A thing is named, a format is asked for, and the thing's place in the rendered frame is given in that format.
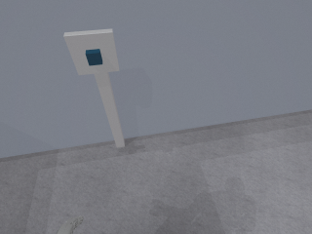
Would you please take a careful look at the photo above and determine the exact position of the left robot hand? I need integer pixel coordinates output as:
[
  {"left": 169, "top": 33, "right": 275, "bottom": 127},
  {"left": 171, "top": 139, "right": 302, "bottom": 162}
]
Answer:
[{"left": 57, "top": 215, "right": 84, "bottom": 234}]

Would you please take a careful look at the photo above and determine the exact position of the button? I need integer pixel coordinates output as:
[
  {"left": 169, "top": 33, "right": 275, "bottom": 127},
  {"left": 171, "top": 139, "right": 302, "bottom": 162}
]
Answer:
[{"left": 85, "top": 49, "right": 102, "bottom": 66}]

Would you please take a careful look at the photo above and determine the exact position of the panel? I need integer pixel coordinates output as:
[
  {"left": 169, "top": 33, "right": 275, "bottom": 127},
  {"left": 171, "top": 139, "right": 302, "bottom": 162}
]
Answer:
[{"left": 63, "top": 28, "right": 125, "bottom": 148}]

